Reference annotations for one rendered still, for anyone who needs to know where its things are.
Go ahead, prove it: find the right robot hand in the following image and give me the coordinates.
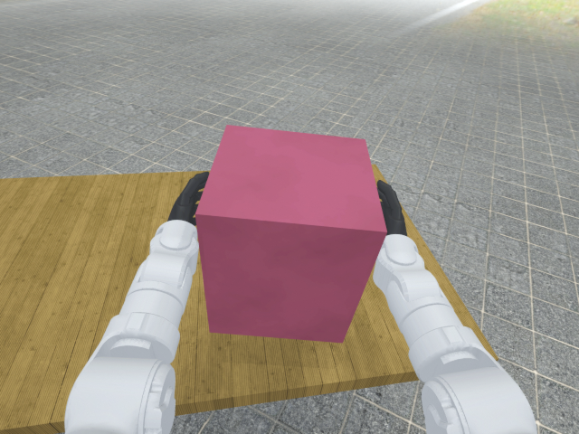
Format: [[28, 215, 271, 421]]
[[377, 180, 407, 236]]

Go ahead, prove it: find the robot left upper arm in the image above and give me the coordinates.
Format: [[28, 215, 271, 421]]
[[65, 356, 176, 434]]

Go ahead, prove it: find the robot left forearm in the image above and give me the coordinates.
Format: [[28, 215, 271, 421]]
[[64, 220, 199, 432]]

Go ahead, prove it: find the robot right forearm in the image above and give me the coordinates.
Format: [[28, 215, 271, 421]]
[[373, 234, 537, 433]]

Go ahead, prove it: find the robot right upper arm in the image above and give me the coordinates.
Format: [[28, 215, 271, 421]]
[[422, 366, 537, 434]]

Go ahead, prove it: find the left robot hand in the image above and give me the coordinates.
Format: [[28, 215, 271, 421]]
[[167, 172, 209, 226]]

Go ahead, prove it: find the carton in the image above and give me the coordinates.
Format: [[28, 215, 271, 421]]
[[195, 125, 387, 343]]

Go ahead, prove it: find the table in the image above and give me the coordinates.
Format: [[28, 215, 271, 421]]
[[0, 165, 498, 434]]

